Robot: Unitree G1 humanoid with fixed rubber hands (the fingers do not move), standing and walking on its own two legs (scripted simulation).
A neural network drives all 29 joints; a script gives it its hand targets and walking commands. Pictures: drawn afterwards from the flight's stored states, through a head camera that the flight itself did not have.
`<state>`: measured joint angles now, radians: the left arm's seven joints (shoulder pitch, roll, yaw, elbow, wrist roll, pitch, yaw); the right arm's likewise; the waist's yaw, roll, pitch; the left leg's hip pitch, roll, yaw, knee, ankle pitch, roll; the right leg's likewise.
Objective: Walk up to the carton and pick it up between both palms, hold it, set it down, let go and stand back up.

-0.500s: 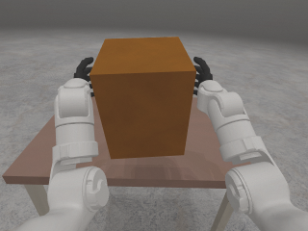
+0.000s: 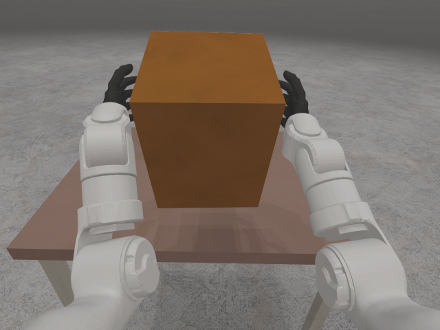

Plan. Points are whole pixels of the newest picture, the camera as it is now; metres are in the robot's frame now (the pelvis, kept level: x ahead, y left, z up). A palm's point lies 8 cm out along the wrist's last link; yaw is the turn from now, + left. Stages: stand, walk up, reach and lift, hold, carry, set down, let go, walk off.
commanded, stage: set down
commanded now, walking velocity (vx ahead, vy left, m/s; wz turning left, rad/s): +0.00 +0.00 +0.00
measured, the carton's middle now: (208, 124) +0.42 +0.00 +0.26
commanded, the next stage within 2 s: none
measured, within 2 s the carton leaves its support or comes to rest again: neither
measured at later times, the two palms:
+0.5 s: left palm (137, 149) +0.40 +0.14 +0.22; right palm (290, 159) +0.38 -0.15 +0.21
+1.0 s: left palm (127, 154) +0.42 +0.16 +0.20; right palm (273, 158) +0.41 -0.13 +0.19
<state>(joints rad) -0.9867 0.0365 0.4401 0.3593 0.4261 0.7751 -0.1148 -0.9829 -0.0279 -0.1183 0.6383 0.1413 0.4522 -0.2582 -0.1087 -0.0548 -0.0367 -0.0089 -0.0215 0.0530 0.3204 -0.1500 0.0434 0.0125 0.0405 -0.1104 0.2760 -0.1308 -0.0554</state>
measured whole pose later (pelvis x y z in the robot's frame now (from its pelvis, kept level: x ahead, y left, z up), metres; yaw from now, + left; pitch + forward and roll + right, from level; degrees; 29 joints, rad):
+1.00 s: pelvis +0.02 +0.02 +0.00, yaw +1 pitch -9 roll -1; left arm -0.84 0.00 0.31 0.50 0.35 0.58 -0.01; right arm -0.84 0.03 -0.32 0.84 -0.07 0.07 -0.13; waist -0.08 -0.06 0.06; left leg 0.01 -0.05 0.04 0.32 -0.18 0.06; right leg 0.04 0.02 -0.12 0.26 -0.15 -0.03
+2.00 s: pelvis +0.03 +0.02 +0.00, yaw -2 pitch -4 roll -1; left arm -0.86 -0.01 0.39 0.79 0.35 0.35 0.02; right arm -0.83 0.04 -0.44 0.95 -0.18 0.01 -0.11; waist -0.06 -0.06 0.04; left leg -0.06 -0.03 0.08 0.31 -0.18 0.05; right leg -0.05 0.04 -0.08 0.26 -0.15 -0.03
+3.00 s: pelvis +0.04 +0.02 +0.00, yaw -2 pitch -1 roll -1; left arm -0.86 -0.07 0.51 0.83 0.39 0.19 -0.01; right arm -0.75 0.12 -0.60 0.83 -0.35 -0.03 -0.03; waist -0.04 -0.04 0.03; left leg -0.09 -0.03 0.09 0.29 -0.18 0.06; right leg -0.08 0.03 -0.07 0.25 -0.14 -0.02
